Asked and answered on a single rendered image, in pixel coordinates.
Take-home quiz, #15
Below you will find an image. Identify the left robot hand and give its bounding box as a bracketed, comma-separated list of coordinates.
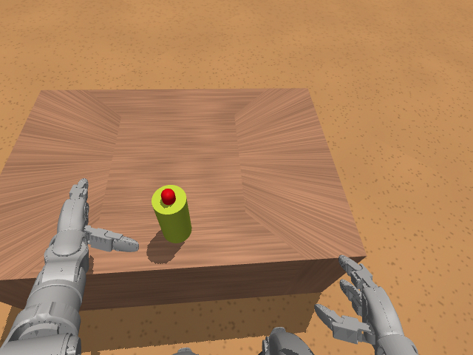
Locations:
[57, 178, 139, 252]

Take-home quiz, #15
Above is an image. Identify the right robot hand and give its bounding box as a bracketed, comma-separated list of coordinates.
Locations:
[314, 255, 404, 349]

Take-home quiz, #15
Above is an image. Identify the bottle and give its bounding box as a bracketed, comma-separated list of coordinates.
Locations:
[152, 185, 191, 243]

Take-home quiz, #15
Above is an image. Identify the right robot arm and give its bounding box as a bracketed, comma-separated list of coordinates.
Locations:
[375, 334, 419, 355]

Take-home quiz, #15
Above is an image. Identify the left robot arm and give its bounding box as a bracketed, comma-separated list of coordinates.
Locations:
[0, 229, 89, 355]

